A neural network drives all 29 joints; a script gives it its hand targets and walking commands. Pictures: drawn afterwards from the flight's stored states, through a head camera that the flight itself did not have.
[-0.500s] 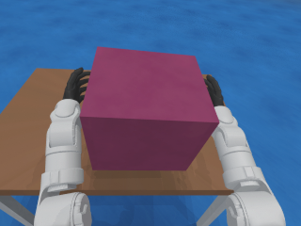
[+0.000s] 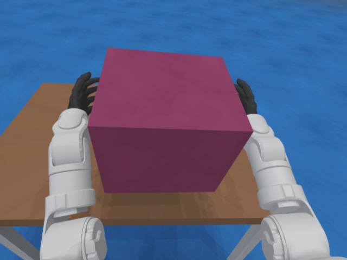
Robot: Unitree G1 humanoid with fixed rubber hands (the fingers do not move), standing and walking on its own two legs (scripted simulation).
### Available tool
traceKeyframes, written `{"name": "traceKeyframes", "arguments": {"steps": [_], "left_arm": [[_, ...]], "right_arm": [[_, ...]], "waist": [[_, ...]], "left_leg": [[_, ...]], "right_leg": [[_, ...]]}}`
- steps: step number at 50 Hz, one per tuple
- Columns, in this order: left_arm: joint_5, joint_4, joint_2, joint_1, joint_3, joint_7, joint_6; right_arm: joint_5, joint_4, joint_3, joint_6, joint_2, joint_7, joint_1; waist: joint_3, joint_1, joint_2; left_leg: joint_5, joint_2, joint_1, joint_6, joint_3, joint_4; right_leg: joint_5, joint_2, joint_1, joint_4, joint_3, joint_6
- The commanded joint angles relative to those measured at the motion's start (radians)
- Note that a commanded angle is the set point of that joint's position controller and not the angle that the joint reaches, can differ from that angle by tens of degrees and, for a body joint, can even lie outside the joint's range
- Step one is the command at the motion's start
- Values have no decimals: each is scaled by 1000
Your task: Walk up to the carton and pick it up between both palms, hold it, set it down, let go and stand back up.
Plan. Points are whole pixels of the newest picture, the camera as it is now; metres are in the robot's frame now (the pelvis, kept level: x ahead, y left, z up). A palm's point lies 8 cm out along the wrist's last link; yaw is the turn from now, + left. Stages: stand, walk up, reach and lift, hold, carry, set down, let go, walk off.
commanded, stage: reach and lift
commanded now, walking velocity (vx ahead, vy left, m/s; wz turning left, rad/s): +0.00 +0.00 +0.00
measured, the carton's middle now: (164, 124) +0.38 +0.01 +0.14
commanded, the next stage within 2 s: hold in 0.44 s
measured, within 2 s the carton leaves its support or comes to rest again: neither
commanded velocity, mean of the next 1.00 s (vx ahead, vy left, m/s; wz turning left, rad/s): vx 0.00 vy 0.00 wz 0.00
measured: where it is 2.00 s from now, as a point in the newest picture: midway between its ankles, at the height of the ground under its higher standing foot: outside the picture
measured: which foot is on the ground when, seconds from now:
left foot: down 0.00-1.00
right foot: down 0.00-1.00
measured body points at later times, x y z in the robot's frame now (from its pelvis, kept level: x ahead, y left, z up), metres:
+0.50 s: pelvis +0.00 +0.00 +0.00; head -0.05 +0.02 +0.45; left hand +0.37 +0.19 +0.21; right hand +0.38 -0.17 +0.20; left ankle +0.02 +0.11 -0.75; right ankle -0.01 -0.12 -0.75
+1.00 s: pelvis +0.00 +0.00 +0.00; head -0.05 +0.02 +0.45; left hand +0.37 +0.20 +0.22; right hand +0.38 -0.17 +0.22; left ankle +0.02 +0.11 -0.75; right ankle -0.01 -0.12 -0.75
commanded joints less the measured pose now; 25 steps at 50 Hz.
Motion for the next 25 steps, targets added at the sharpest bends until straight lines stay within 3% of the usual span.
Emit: {"name": "traceKeyframes", "arguments": {"steps": [1, 9, 18, 22, 25], "left_arm": [[-104, -38, -461, -504, -429, -127, -7], [-116, -83, -455, -512, -432, -131, 8], [-125, -165, -451, -506, -466, -132, 38], [-119, -153, -438, -505, -448, -134, 53], [-125, -160, -440, -529, -452, -133, 57]], "right_arm": [[51, -219, 287, -51, 453, 112, -627], [91, -272, 332, -32, 463, 95, -640], [131, -314, 342, 2, 440, 86, -621], [123, -304, 341, 21, 436, 90, -627], [127, -299, 333, 25, 442, 99, -648]], "waist": [[-248, -4, 44], [-291, -4, 36], [-299, -22, 83], [-269, -15, 53], [-275, -10, 68]], "left_leg": [[103, -37, 111, -20, 32, -27], [197, -43, 138, -27, 21, 2], [267, -42, 166, -45, 19, 20], [207, -41, 131, -34, 19, -1], [173, -39, 127, -33, 20, -7]], "right_leg": [[114, 38, 13, -28, -24, 24], [237, 47, 53, -10, -23, 36], [289, 51, 60, -4, -22, 30], [225, 49, 53, -18, -17, 28], [179, 48, 37, -18, -18, 22]]}}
